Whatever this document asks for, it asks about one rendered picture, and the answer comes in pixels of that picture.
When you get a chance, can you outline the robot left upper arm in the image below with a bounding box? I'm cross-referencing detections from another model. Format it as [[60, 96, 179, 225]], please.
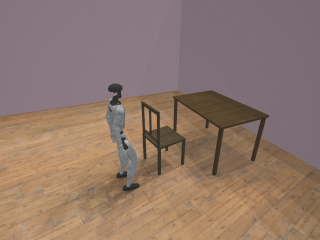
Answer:
[[106, 98, 112, 120]]

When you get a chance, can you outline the chair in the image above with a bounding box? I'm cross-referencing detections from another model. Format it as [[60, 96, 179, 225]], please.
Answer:
[[141, 101, 186, 175]]

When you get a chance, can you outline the right robot forearm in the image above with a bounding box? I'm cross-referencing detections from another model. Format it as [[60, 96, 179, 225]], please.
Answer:
[[113, 127, 124, 150]]

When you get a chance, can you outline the right robot hand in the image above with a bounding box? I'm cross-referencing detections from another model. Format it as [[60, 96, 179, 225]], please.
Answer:
[[118, 149, 128, 163]]

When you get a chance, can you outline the left robot forearm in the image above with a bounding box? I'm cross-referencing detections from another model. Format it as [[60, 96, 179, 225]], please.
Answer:
[[106, 119, 113, 133]]

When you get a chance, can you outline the humanoid robot torso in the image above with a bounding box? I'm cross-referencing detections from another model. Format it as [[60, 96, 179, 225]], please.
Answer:
[[108, 103, 126, 142]]

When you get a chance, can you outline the left robot hand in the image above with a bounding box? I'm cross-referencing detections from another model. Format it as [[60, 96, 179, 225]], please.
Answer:
[[110, 133, 115, 144]]

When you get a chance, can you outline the robot right foot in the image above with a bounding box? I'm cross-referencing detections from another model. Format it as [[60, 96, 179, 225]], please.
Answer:
[[123, 183, 140, 191]]

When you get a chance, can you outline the table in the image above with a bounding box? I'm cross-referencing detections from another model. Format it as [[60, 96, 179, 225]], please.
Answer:
[[173, 90, 269, 176]]

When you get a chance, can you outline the robot right upper arm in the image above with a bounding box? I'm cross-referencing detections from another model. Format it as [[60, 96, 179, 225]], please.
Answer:
[[112, 105, 125, 132]]

